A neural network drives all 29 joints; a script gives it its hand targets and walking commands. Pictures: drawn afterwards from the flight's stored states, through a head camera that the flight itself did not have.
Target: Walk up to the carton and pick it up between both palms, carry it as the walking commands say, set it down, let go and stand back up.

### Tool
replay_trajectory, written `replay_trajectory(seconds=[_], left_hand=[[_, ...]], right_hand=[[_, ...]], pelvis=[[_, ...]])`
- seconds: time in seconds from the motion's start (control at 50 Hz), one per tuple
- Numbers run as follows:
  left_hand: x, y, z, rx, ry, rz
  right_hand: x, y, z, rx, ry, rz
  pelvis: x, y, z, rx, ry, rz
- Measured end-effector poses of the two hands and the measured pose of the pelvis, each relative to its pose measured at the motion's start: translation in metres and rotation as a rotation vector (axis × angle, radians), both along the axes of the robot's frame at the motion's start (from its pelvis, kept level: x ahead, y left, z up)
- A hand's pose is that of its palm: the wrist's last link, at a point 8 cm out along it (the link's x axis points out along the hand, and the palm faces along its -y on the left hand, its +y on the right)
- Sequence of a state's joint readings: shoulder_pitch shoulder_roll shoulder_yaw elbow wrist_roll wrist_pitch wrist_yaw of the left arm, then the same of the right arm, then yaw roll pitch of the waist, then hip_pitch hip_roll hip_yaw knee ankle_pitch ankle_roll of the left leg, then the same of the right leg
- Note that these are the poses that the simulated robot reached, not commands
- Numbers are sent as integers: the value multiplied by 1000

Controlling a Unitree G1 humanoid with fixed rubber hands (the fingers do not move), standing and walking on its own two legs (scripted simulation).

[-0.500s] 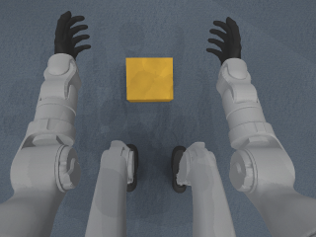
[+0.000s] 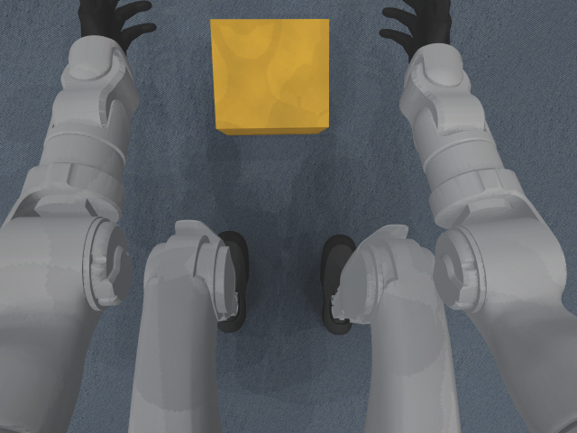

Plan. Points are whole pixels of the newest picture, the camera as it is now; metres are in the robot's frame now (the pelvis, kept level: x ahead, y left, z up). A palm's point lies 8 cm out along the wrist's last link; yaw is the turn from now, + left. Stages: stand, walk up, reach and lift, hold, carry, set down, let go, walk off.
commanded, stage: reach and lift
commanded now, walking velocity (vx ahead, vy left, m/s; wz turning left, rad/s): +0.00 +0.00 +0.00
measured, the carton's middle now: (271, 85) +0.52 +0.04 -0.36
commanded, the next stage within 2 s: none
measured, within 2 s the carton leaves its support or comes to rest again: neither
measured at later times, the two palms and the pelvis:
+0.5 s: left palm (141, 69) +0.51 +0.22 -0.27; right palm (392, 65) +0.53 -0.13 -0.27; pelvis -0.01 +0.00 -0.07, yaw +0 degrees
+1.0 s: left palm (153, 69) +0.51 +0.21 -0.27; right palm (385, 67) +0.53 -0.12 -0.26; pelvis -0.01 +0.00 -0.07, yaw +0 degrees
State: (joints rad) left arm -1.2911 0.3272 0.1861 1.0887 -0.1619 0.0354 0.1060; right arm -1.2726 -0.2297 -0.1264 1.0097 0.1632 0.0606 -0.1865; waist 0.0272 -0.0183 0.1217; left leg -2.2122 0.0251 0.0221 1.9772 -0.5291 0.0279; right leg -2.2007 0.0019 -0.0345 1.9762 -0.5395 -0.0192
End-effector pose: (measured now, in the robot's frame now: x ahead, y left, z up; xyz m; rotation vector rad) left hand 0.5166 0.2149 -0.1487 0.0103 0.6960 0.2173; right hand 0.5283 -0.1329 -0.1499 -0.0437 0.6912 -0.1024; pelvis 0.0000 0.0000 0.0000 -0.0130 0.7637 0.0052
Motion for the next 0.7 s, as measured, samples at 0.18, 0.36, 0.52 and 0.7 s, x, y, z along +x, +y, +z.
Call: replay_trajectory(seconds=[0.18, 0.36, 0.52, 0.7], left_hand=[[-5, 1, -53, 0, 36, -6], [-8, -2, -102, -5, 65, -25], [-2, 7, -122, 19, 73, -36], [-3, 2, -119, 13, 73, -49]], right_hand=[[-3, 2, -52, -3, 37, 13], [2, -1, -92, -17, 56, 24], [8, -1, -115, -13, 66, 25], [5, -3, -112, -8, 69, 23]], pelvis=[[-3, 1, -28, 1, -36, 0], [-8, 2, -56, 0, -85, -1], [-10, 3, -73, 3, -139, -3], [-10, 3, -75, 4, -138, -4]])
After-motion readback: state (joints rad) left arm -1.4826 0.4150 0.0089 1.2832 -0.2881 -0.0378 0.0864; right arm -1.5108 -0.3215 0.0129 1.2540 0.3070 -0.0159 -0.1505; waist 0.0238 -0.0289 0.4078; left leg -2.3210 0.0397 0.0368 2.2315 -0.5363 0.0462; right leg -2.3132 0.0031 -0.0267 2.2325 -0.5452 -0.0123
